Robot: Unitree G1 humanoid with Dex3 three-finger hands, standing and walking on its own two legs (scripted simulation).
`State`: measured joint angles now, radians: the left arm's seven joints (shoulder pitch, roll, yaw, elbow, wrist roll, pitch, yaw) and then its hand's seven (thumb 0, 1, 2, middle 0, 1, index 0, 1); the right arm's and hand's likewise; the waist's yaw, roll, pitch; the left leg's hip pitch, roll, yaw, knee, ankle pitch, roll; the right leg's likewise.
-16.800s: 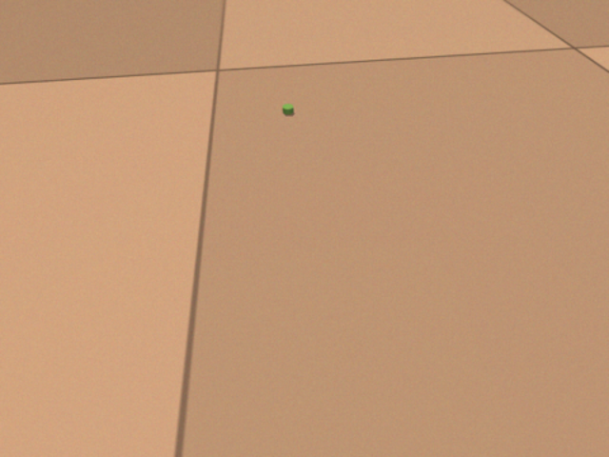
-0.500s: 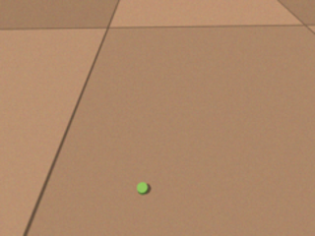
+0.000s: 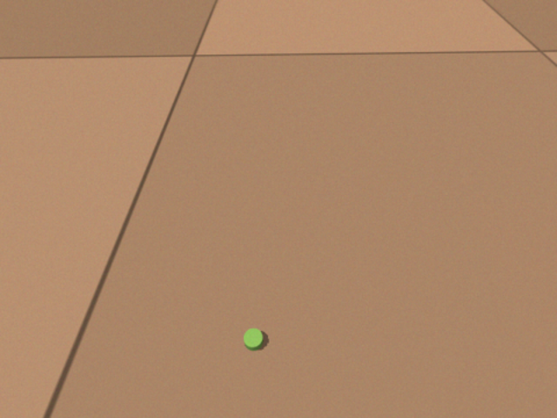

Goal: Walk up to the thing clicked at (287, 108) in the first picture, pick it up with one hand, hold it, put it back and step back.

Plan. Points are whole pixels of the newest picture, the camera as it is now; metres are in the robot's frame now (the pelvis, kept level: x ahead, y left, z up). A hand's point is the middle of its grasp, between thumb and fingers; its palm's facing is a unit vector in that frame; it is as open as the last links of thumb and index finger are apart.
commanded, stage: stand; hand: left
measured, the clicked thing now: (253, 339) +0.52 +0.14 -0.76
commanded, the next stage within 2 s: none
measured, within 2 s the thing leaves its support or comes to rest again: neither
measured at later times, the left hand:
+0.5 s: hand out of the picture +0.06 +0.25 -0.16, palm faces -0.02 -0.94 -0.35, open 7.4 cm
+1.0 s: hand out of the picture +0.08 +0.25 -0.15, palm faces -0.02 -0.94 -0.34, open 7.4 cm
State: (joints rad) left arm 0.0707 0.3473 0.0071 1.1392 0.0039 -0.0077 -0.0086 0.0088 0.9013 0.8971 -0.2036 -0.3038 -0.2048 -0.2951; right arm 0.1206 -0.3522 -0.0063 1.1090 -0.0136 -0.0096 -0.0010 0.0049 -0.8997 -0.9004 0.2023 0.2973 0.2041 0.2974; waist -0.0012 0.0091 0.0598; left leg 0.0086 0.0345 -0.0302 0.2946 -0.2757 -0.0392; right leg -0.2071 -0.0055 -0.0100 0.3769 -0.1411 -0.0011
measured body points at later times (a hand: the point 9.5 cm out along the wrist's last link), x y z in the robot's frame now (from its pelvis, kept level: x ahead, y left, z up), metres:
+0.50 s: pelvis -0.01 -0.01 +0.00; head +0.00 -0.01 +0.45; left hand +0.06 +0.30 -0.13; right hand +0.04 -0.31 -0.14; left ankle -0.07 +0.15 -0.74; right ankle +0.04 -0.12 -0.74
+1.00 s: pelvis -0.01 +0.00 +0.00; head +0.01 +0.00 +0.45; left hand +0.08 +0.30 -0.13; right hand +0.05 -0.30 -0.14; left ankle -0.07 +0.15 -0.74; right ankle +0.04 -0.12 -0.74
